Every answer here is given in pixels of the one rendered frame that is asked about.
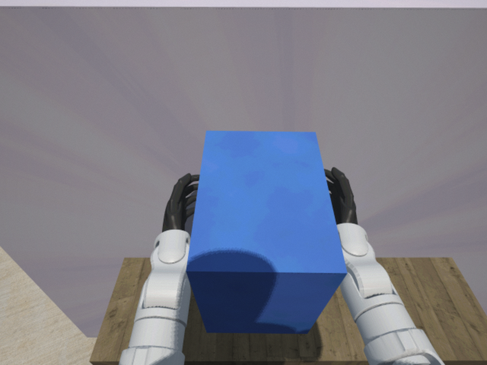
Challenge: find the right robot hand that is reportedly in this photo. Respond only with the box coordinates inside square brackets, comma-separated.
[324, 167, 358, 225]

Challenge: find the left robot hand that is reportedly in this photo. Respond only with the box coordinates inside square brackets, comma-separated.
[162, 173, 200, 233]

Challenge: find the robot left forearm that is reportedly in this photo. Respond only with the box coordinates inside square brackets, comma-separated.
[119, 230, 191, 365]

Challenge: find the pedestal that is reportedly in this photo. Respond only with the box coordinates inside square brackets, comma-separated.
[89, 258, 487, 365]

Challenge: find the robot right forearm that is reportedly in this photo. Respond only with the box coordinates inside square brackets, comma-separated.
[336, 223, 445, 365]

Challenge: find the carton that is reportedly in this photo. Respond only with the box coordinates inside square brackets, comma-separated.
[186, 131, 347, 334]

